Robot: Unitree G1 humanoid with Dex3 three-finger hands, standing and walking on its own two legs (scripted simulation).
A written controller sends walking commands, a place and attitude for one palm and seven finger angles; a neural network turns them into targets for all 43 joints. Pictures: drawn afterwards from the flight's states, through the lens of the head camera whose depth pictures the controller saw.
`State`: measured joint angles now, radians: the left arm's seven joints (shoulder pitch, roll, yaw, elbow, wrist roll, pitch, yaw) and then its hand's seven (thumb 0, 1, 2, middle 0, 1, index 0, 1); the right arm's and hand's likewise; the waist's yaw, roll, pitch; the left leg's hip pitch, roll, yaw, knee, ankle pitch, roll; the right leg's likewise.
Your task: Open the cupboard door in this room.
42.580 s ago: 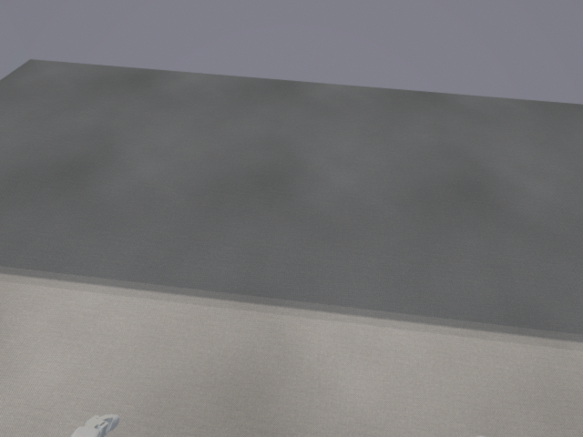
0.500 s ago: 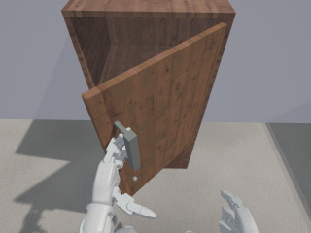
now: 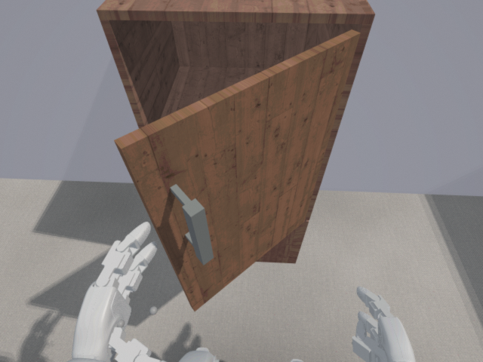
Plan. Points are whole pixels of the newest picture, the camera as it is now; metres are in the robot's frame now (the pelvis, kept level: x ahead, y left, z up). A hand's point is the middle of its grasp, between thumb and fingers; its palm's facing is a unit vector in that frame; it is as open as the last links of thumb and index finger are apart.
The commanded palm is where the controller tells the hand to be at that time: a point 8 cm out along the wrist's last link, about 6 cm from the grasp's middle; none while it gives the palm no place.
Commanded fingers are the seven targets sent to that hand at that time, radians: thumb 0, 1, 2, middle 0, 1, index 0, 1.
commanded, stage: slide the hand sideways off the handle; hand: left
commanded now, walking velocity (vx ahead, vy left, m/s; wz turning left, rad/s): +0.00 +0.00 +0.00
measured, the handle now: (192, 226) +0.30 +0.10 +0.09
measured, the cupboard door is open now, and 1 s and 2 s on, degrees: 43 43 43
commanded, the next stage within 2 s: draw the hand back to the body in 0.20 s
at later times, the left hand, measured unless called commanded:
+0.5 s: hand (117, 305) +0.18 +0.17 +0.10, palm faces -0.01 -1.00 -0.06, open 16.3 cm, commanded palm +0.14 +0.23 +0.11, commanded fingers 0.00 -0.50 0.30 -0.15 -0.30 -0.15 -0.30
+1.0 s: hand (46, 287) +0.18 +0.23 +0.15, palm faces +0.23 -0.92 -0.32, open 14.9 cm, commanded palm +0.14 +0.28 +0.18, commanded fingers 0.00 0.06 0.54 -0.17 -0.30 -0.17 -0.30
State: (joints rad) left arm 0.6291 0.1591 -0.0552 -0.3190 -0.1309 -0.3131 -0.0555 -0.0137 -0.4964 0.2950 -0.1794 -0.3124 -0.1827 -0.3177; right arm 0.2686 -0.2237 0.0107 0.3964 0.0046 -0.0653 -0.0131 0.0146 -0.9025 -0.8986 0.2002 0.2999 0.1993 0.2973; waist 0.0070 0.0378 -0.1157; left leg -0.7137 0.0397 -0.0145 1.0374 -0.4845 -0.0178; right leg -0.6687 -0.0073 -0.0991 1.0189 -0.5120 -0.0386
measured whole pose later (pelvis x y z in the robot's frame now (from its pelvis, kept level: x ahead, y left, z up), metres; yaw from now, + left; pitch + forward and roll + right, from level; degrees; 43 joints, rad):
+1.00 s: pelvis +0.01 +0.03 +0.04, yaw -1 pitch +2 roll -2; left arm 0.64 0.31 0.15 -0.50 -0.07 -0.02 0.08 -0.01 -0.25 0.40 -0.16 -0.30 -0.16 -0.30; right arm 0.29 -0.22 0.05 0.46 0.03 -0.10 -0.10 0.02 -0.90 -0.90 0.20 0.30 0.20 0.30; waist 0.04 0.06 -0.09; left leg -0.45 0.03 0.01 0.82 -0.41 0.02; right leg -0.39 0.00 -0.08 0.74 -0.39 0.00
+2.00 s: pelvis +0.03 +0.01 +0.07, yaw -2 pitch -5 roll +0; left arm 0.46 0.34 0.33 -0.39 -0.06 -0.06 0.11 0.01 0.89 0.89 -0.21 -0.30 -0.21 -0.30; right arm 0.19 -0.23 0.02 0.64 0.00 -0.10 -0.07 0.02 -0.90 -0.90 0.20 0.30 0.20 0.30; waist 0.07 0.06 0.03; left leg -0.08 0.03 0.04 0.42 -0.25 0.00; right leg -0.05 0.01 -0.05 0.38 -0.25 -0.02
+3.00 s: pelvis -0.15 +0.06 +0.04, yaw +2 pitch -2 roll -2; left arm 0.47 0.40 0.43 -0.54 -0.01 -0.22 0.17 0.01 0.89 0.89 -0.21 -0.30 -0.21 -0.30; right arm 0.18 -0.22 -0.02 0.60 -0.01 -0.08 -0.07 0.01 -0.90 -0.90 0.20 0.30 0.20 0.30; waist 0.01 -0.02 0.10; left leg -0.43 0.00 0.04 0.70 -0.23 0.06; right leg -0.53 0.04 0.08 0.83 -0.33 0.04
